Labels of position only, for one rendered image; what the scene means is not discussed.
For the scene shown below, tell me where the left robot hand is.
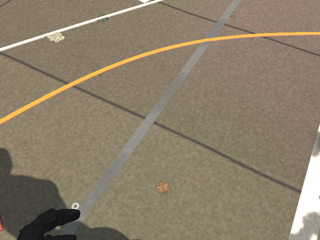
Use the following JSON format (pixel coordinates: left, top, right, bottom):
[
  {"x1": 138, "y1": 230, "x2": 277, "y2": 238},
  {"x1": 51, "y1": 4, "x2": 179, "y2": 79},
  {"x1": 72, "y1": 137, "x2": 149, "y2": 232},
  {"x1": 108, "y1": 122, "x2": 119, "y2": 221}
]
[{"x1": 17, "y1": 208, "x2": 81, "y2": 240}]

